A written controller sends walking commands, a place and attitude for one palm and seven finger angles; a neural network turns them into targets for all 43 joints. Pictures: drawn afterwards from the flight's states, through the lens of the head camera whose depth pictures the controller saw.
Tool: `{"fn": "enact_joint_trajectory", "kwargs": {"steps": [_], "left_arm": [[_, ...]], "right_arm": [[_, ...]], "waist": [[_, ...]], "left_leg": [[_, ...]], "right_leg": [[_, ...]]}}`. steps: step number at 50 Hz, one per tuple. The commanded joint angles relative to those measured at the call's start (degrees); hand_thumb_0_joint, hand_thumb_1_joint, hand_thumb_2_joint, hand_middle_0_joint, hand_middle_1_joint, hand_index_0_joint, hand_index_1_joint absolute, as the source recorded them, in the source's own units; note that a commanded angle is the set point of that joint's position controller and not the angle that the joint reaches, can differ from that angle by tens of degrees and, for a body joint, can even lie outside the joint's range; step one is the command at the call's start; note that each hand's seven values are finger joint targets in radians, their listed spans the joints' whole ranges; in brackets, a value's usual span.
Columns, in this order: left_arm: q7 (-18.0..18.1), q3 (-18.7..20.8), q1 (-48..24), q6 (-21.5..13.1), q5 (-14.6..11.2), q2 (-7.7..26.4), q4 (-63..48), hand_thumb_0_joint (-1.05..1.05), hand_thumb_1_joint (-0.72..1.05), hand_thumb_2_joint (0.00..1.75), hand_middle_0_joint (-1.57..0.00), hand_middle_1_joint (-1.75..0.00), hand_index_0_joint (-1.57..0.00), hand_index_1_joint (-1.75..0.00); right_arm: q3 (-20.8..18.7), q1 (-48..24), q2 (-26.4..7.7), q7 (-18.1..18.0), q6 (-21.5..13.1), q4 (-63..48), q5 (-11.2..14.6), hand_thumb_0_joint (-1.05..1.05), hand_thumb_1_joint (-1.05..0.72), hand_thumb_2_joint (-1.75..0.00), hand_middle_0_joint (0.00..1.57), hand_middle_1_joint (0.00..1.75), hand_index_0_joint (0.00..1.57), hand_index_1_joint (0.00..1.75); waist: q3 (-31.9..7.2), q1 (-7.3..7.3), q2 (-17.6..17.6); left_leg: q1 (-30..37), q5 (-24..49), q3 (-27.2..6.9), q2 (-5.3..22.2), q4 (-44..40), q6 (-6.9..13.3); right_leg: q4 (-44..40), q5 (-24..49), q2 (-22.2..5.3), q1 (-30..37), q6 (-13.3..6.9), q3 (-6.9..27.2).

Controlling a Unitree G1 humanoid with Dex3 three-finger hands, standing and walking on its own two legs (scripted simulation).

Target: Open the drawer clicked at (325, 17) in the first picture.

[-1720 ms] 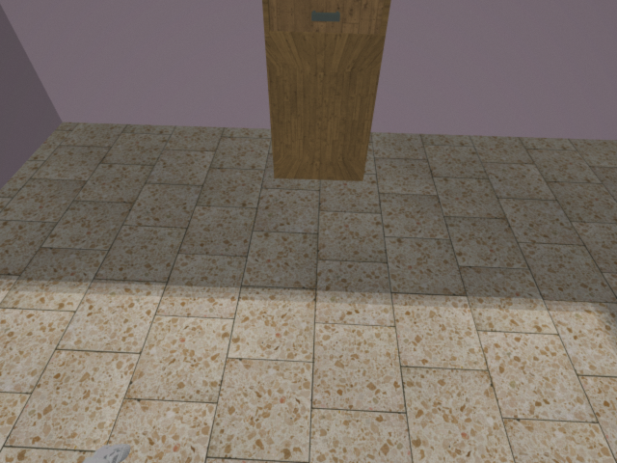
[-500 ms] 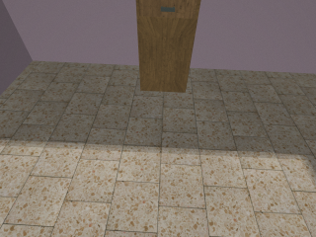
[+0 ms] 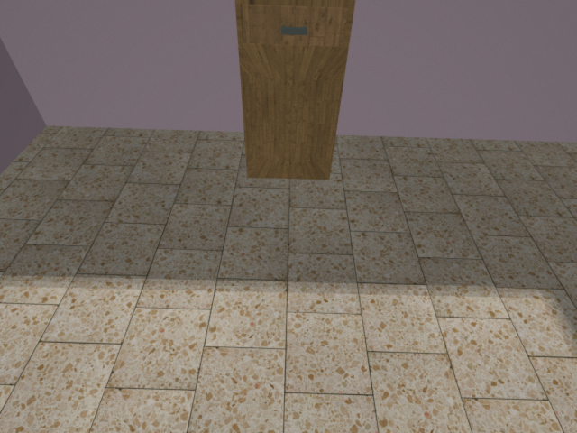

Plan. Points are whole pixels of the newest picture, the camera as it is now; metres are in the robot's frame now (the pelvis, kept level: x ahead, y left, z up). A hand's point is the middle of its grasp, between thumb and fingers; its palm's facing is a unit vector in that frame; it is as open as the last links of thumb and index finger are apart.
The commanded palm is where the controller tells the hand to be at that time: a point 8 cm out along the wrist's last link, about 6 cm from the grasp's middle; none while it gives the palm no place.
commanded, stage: walk to a spot facing it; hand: left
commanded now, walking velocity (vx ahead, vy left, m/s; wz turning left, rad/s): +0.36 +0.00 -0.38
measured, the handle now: (294, 29) +1.54 +0.08 +0.02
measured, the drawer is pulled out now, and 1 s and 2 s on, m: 0.00 0.00 0.00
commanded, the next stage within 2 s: turn to face it in 1.58 s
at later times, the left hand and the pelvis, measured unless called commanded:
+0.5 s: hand out of the picture +0.09 +0.14 -0.17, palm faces -0.10 -0.98 -0.15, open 7.4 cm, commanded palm none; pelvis +0.16 -0.02 +0.00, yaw -9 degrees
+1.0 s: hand (240, 261) +0.51 +0.15 -0.16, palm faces -0.28 -0.95 -0.16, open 7.4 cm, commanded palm none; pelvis +0.38 +0.00 +0.00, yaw -18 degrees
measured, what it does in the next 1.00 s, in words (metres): walks ahead, turning right: left foot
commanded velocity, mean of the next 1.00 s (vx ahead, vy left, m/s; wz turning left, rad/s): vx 0.37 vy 0.00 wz -0.26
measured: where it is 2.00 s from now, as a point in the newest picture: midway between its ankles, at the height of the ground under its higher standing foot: (339, 314)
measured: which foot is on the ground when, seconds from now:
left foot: down 0.00-0.22, up 0.24-0.62, down 0.64-1.00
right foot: down 0.00-0.64, up 0.66-1.00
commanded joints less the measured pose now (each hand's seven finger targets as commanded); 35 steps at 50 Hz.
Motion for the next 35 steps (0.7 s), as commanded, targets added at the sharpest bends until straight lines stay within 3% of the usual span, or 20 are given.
{"fn": "enact_joint_trajectory", "kwargs": {"steps": [1,5,7,8,9,10,11,12,13,14,16,19,23,27,29,30,31,32,33,35], "left_arm": [[-0.4,2.5,2.1,-1.3,-0.1,6.1,-4.3,0.00,0.90,0.90,-0.20,-0.30,-0.20,-0.30],[-0.8,2.6,0.9,-2.9,-0.2,1.7,-6.9,0.00,0.90,0.90,-0.20,-0.30,-0.20,-0.30],[-0.9,2.8,-0.9,-3.5,-0.3,0.9,-8.1,0.00,0.90,0.90,-0.20,-0.30,-0.20,-0.30],[-0.9,3.0,1.0,-3.8,-0.3,0.2,-7.4,0.00,0.90,0.90,-0.20,-0.30,-0.20,-0.30],[-1.0,3.3,6.0,-4.0,-0.1,-0.1,-5.5,0.00,0.90,0.90,-0.20,-0.30,-0.20,-0.30],[-0.8,4.2,14.2,-4.4,0.1,2.0,-2.7,0.00,0.90,0.90,-0.20,-0.30,-0.20,-0.30],[0.4,6.0,24.7,-5.1,0.3,8.8,0.5,0.00,0.90,0.90,-0.20,-0.30,-0.20,-0.30],[1.3,5.1,28.5,-5.2,-0.8,7.9,2.3,0.00,0.90,0.90,-0.20,-0.30,-0.20,-0.30],[1.7,4.6,25.9,-5.5,-0.5,5.5,2.3,0.00,0.90,0.90,-0.20,-0.30,-0.20,-0.30],[1.9,4.3,24.0,-5.2,-0.5,3.4,1.6,0.00,0.90,0.90,-0.20,-0.30,-0.20,-0.30],[2.1,3.6,19.4,-5.4,0.1,1.5,0.0,0.00,0.90,0.90,-0.20,-0.30,-0.20,-0.30],[2.1,3.2,16.1,-6.0,0.1,0.3,-0.4,0.00,0.90,0.90,-0.20,-0.30,-0.20,-0.30],[2.3,2.9,16.7,-6.4,-0.1,-0.7,0.6,0.00,0.90,0.90,-0.20,-0.30,-0.20,-0.30],[2.6,3.7,15.9,-6.3,-0.1,0.5,1.1,0.00,0.90,0.90,-0.20,-0.30,-0.20,-0.30],[2.6,4.1,14.6,-6.3,-0.1,1.2,1.2,0.00,0.90,0.90,-0.20,-0.30,-0.20,-0.30],[2.4,4.2,14.5,-6.3,-0.4,0.9,0.8,0.00,0.90,0.90,-0.20,-0.30,-0.20,-0.30],[2.0,4.3,17.5,-6.1,-0.9,-1.8,0.5,0.00,0.90,0.90,-0.20,-0.30,-0.20,-0.30],[1.3,3.7,20.3,-6.0,-1.3,-4.8,-0.5,0.00,0.90,0.90,-0.20,-0.30,-0.20,-0.30],[1.5,3.7,16.5,-6.0,-0.8,-3.7,-1.8,0.00,0.90,0.90,-0.20,-0.30,-0.20,-0.30],[0.9,3.7,10.0,-5.3,-0.3,-4.3,-2.5,0.00,0.90,0.90,-0.20,-0.30,-0.20,-0.30]], "right_arm": [[-2.4,3.3,-8.7,-0.9,-1.2,-3.0,0.1,0.00,-0.90,-0.90,0.20,0.30,0.20,0.30],[-4.0,9.1,-10.0,-1.3,-2.7,-2.7,0.5,0.00,-0.90,-0.90,0.20,0.30,0.20,0.30],[-4.0,10.8,-8.5,-1.4,-3.1,-2.0,0.4,0.00,-0.90,-0.90,0.20,0.30,0.20,0.30],[-3.8,10.2,-7.5,-1.5,-3.2,-2.0,0.3,0.00,-0.90,-0.90,0.20,0.30,0.20,0.30],[-3.6,8.1,-6.8,-1.5,-3.1,-2.3,0.3,0.00,-0.90,-0.90,0.20,0.30,0.20,0.30],[-3.1,5.8,-4.3,-1.3,-3.2,-3.4,0.6,0.00,-0.90,-0.90,0.20,0.30,0.20,0.30],[-1.9,1.7,0.3,-0.8,-4.0,-7.0,1.0,0.00,-0.90,-0.90,0.20,0.30,0.20,0.30],[-2.4,-3.1,-2.2,-0.9,-4.4,-8.5,0.6,0.00,-0.90,-0.90,0.20,0.30,0.20,0.30],[-2.7,-3.2,-1.7,-0.9,-4.6,-8.0,0.6,0.00,-0.90,-0.90,0.20,0.30,0.20,0.30],[-2.7,-4.5,-0.5,-0.8,-4.4,-7.6,0.5,0.00,-0.90,-0.90,0.20,0.30,0.20,0.30],[-2.8,-2.5,1.4,-0.4,-3.6,-6.7,0.1,0.00,-0.90,-0.90,0.20,0.30,0.20,0.30],[-3.1,-0.8,3.1,0.5,-2.4,-6.5,0.4,0.00,-0.90,-0.90,0.20,0.30,0.20,0.30],[-3.0,-4.5,3.8,1.3,-2.5,-8.8,0.8,0.00,-0.90,-0.90,0.20,0.30,0.20,0.30],[-3.0,-6.1,3.9,1.4,-3.6,-9.9,1.0,0.00,-0.90,-0.90,0.20,0.30,0.20,0.30],[-3.8,3.4,2.2,0.4,-4.1,-6.9,0.6,0.00,-0.90,-0.90,0.20,0.30,0.20,0.30],[-4.3,11.8,0.1,-0.1,-4.2,-4.4,0.2,0.00,-0.90,-0.90,0.20,0.30,0.20,0.30],[-5.5,18.8,-5.3,-0.8,-4.4,-2.7,-0.5,0.00,-0.90,-0.90,0.20,0.30,0.20,0.30],[-6.6,22.7,-10.0,-1.0,-4.4,-2.0,-0.7,0.00,-0.90,-0.90,0.20,0.30,0.20,0.30],[-6.0,18.7,-8.7,-1.1,-3.7,-2.7,0.2,0.00,-0.90,-0.90,0.20,0.30,0.20,0.30],[-4.7,9.6,-1.7,-1.4,-4.1,-4.6,0.2,0.00,-0.90,-0.90,0.20,0.30,0.20,0.30]], "waist": [[9.9,-0.79,2.0],[6.9,-2.72,10.6],[8.0,-3.13,11.3],[8.0,-1.93,10.7],[6.5,0.87,7.5],[4.0,4.67,-1.5],[1.6,7.92,-22.2],[3.3,8.67,-15.0],[5.8,7.02,-12.2],[7.9,6.32,-3.8],[8.4,3.10,-1.0],[8.7,0.15,-3.8],[10.0,0.22,-7.5],[8.9,0.15,-6.9],[3.7,-4.38,-5.0],[-0.9,-7.45,-3.8],[-8.1,-9.12,6.8],[-12.1,-7.86,20.4],[-7.8,-6.49,13.4],[3.1,-4.12,7.5]], "left_leg": [[-4.0,-18.3,-7.5,7.4,-6.4,3.9],[7.1,-9.2,-15.7,17.4,-11.1,9.8],[9.1,4.9,-13.1,18.5,-8.7,10.8],[6.2,9.5,-9.7,17.6,-5.3,9.6],[0.5,10.9,-4.0,14.4,2.0,6.7],[-12.5,11.0,3.2,8.7,17.4,3.2],[-30.9,-10.6,9.7,0.3,35.7,-0.3],[-33.7,-14.9,2.5,1.7,41.3,0.3],[-35.3,-11.5,0.7,3.7,43.0,0.5],[-36.2,-9.5,1.0,5.1,43.8,0.3],[-33.9,-5.7,1.2,6.0,41.5,-0.6],[-30.2,1.0,3.1,5.7,36.1,-1.8],[-28.0,7.6,5.2,4.6,25.3,-1.3],[-16.8,8.1,6.0,2.6,13.6,0.7],[-4.2,9.1,7.3,-0.3,8.4,1.9],[6.0,10.3,5.4,0.6,6.2,2.5],[19.0,7.7,-7.3,10.6,4.1,5.1],[24.0,4.0,-29.5,25.2,-7.1,10.2],[16.6,-5.7,-33.5,26.7,-12.9,12.0],[3.0,-10.1,-23.4,22.9,-15.3,10.2]], "right_leg": [[-1.8,-15.6,-2.9,-11.9,-3.3,6.7],[13.8,-9.1,-0.2,-20.6,-1.3,-3.1],[14.3,-11.8,-2.3,-22.0,-0.9,-3.8],[11.0,-9.9,-2.7,-17.3,-1.1,-4.7],[4.5,-4.8,-2.0,-7.3,-1.9,-5.6],[-2.2,-0.4,-5.1,8.7,-4.2,2.8],[-11.1,10.4,-20.8,21.0,-9.7,27.7],[-10.5,20.7,-22.4,19.8,-12.3,31.5],[-9.4,25.4,-20.8,18.9,-13.4,27.3],[-9.1,25.6,-21.0,16.6,-14.2,24.7],[-10.6,21.7,-18.4,11.9,-12.7,18.4],[-14.0,19.3,-14.5,6.2,-10.7,10.7],[-15.3,23.7,-11.3,5.4,-8.8,6.2],[-12.4,30.7,-11.8,4.8,-7.5,4.9],[-1.0,39.9,-10.5,4.7,-6.4,2.8],[9.7,37.6,-8.6,1.5,-5.3,2.0],[24.1,20.4,-3.9,-7.2,-3.6,-0.8],[44.2,-14.4,3.2,-18.0,-2.2,-3.8],[50.9,-13.9,-0.1,-20.7,-3.3,1.1],[53.6,-4.4,-5.4,-25.3,-2.6,0.2]]}}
